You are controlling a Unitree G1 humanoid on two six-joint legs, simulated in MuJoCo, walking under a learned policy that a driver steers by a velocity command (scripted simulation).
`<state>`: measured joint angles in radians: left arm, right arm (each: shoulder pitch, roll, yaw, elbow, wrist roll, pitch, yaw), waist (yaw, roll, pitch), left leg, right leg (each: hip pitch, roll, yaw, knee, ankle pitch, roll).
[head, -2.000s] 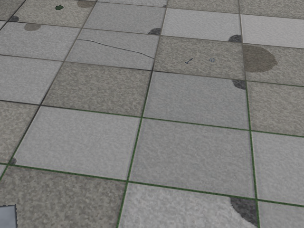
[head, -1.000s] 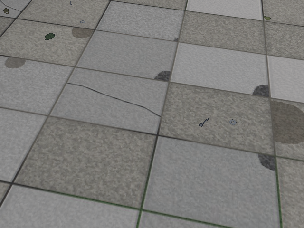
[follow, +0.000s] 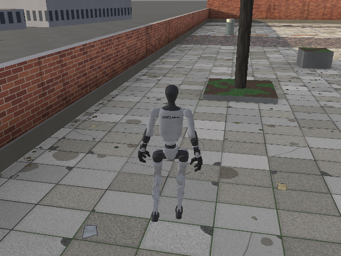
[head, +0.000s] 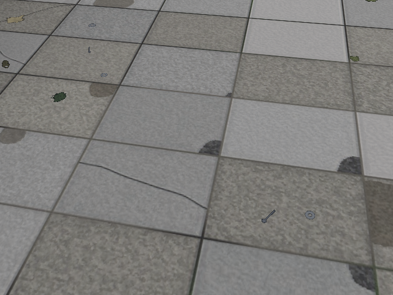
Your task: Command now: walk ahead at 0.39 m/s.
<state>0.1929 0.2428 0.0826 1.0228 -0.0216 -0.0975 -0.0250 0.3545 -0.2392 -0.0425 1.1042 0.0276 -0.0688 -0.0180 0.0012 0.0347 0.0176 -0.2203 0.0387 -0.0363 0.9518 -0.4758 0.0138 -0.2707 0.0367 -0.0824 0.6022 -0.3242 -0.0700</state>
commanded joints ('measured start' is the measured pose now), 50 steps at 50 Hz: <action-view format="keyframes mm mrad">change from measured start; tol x32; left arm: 1 123 90 -4 -3 12 -17 -7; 23 293 -34 -42 -68 -1 13 42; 45 -237 44 -5 -301 -4 56 -33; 50 232 279 104 -215 -12 72 -2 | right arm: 1 -135 -94 -20 -124 26 -46 15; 16 -456 -65 -25 -247 -1 -27 41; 23 72 -303 -101 -144 -33 -44 34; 50 -82 -197 -69 -214 -23 12 -12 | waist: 1 48 -109 7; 18 21 -114 100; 23 -99 320 -388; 42 -73 -15 102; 50 183 -78 -206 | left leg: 1 -529 44 -59 348 70 63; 18 -317 32 13 -426 441 4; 21 157 10 23 -431 366 60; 23 613 395 -696 -655 14 235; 33 52 244 -8 -851 340 153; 45 322 274 256 -749 673 119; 48 328 264 298 -452 1186 87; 50 -28 179 317 89 776 -1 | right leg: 1 345 -365 553 -393 63 -186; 18 242 -297 229 -428 287 -107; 21 136 -199 167 -29 535 -38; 23 -361 22 150 592 -275 39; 25 -474 -90 201 727 -141 9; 45 -454 -137 16 64 233 -6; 50 375 -101 171 -63 151 -169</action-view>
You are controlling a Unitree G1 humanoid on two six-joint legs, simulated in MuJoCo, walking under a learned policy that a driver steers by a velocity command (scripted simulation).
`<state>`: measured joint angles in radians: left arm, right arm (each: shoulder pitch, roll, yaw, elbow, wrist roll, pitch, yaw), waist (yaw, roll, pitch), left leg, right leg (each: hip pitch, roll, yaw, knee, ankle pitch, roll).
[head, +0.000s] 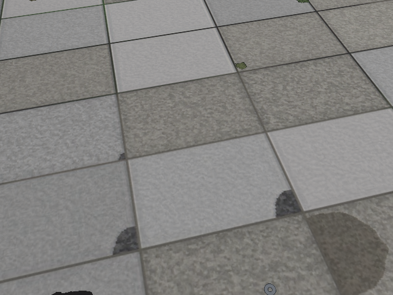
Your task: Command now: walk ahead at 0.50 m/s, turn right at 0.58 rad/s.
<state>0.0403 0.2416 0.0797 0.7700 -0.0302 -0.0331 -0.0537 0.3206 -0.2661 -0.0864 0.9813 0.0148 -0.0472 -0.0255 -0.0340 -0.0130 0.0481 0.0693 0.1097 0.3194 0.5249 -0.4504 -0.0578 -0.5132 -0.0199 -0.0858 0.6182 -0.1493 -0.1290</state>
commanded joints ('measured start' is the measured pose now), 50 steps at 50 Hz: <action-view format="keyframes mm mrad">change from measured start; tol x32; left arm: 1 323 369 114 11 -4 -1 29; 50 30 171 22 -50 64 3 94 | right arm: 1 7 -26 16 -158 -26 -48 8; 50 -111 -219 -61 -332 0 76 -4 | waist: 1 86 -265 -325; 22 42 -78 -68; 27 -17 281 -422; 50 -18 -121 -103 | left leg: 1 -754 -127 -179 876 -97 10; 15 -573 -14 -328 223 469 34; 23 -587 -87 -250 79 244 102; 26 -41 162 -684 -39 1255 337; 31 -247 108 -658 -183 609 324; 44 -337 11 -764 -155 320 231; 50 -704 -176 -467 636 -43 27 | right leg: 1 902 -289 790 -235 -181 -310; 9 315 -200 184 -362 688 -132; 24 504 -201 -28 -11 739 7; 27 -71 147 129 724 -570 169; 28 -120 76 212 769 -525 156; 50 329 -294 413 -311 191 -75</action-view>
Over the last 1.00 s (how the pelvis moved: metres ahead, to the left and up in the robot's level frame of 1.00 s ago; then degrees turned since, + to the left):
0.47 -0.01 -0.01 -23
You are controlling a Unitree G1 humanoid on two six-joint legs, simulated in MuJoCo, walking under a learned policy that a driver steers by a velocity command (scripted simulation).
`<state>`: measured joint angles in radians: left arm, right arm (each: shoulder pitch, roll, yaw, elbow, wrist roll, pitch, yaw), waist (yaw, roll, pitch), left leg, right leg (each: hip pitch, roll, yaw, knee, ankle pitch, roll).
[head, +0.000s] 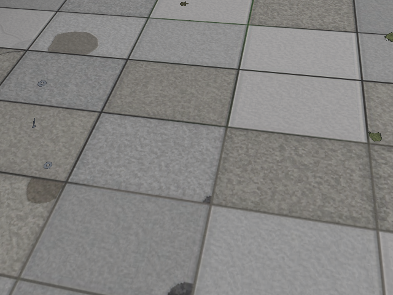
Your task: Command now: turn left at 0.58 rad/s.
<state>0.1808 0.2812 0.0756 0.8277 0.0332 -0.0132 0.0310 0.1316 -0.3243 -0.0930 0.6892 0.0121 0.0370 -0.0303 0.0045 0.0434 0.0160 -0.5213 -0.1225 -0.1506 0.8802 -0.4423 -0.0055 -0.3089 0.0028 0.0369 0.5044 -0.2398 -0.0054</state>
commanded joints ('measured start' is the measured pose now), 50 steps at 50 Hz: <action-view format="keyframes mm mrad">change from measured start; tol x32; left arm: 1 -117 117 21 -113 -17 -15 13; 50 -111 114 -3 -154 -76 -77 -7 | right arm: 1 90 -138 -50 -28 -2 2 -3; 50 333 -118 -19 126 -12 -136 53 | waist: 1 -49 -165 -62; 15 1 -225 -84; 18 24 245 -174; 44 4 -254 104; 50 -113 159 72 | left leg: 1 -137 63 15 328 5 -42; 14 144 120 203 -236 87 -30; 18 662 457 -217 -465 980 176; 40 185 91 139 -333 -144 62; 46 310 103 192 -356 16 117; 50 638 512 -573 -708 -77 349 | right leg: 1 147 -275 224 -185 267 -168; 15 191 -297 6 -85 393 -172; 18 -226 -106 -169 365 -361 59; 21 -264 -91 -10 580 -351 79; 35 244 -156 65 -79 357 -2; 40 -7 -129 104 -168 -472 -78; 45 -38 -290 323 -282 -536 -177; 50 -569 -22 31 585 -325 -17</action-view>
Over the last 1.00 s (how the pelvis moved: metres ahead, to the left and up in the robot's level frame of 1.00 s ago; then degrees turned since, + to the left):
0.27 -0.03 0.02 23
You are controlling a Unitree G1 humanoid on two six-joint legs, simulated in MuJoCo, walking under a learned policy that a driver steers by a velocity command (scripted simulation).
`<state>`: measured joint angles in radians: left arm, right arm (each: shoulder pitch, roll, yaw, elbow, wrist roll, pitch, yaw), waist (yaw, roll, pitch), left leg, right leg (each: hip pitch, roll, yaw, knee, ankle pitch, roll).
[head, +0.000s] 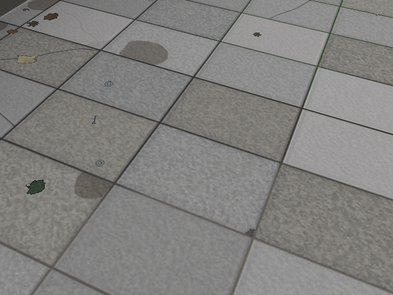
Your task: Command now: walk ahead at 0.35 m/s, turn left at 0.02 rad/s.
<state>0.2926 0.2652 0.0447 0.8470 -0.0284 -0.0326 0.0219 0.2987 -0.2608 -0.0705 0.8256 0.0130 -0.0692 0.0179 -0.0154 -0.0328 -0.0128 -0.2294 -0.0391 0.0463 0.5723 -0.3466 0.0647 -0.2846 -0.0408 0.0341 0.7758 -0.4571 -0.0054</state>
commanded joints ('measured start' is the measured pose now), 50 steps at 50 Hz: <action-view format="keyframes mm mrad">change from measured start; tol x32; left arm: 1 -179 127 29 -157 -20 -67 -7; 50 47 174 21 -53 -16 -80 -33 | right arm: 1 143 -144 -29 -19 -9 -40 2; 20 260 -17 28 -32 -10 -3 -30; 42 -370 -74 21 -194 5 -34 24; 50 84 -176 -21 -77 -6 -25 5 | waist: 1 -61 169 97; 15 -42 146 122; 21 135 -219 -385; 31 0 -11 52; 50 -100 187 -220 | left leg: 1 382 401 -681 -373 -105 255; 18 234 243 -74 -89 857 43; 22 -541 61 -172 794 -145 -38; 43 -436 111 -59 -72 328 -29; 46 -45 38 4 -118 293 42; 48 656 423 -632 -129 146 272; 50 541 397 -608 -255 85 220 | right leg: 1 -639 -12 60 388 -40 -41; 16 -226 20 -67 -240 419 -58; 19 366 -26 0 -208 375 -151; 20 706 -308 508 -307 121 -314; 28 46 -169 203 -653 288 -242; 46 343 -155 7 -248 948 -132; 48 -294 85 -45 406 110 -23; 50 -494 21 85 553 -50 -41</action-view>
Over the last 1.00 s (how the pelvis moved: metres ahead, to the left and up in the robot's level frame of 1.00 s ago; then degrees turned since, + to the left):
0.04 0.06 -0.01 13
